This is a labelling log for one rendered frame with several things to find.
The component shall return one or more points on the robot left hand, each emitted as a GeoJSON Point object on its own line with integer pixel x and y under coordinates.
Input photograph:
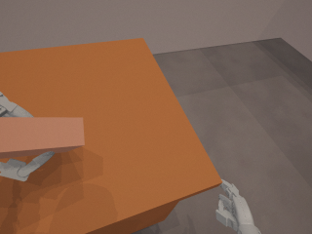
{"type": "Point", "coordinates": [17, 169]}

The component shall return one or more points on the table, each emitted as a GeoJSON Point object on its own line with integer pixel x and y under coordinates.
{"type": "Point", "coordinates": [141, 154]}

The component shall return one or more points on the robot right hand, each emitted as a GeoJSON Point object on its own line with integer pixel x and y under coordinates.
{"type": "Point", "coordinates": [237, 210]}

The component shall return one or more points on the right robot forearm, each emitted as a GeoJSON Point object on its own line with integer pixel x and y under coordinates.
{"type": "Point", "coordinates": [248, 229]}

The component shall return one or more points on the sponge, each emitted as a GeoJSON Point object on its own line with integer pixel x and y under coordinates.
{"type": "Point", "coordinates": [29, 136]}

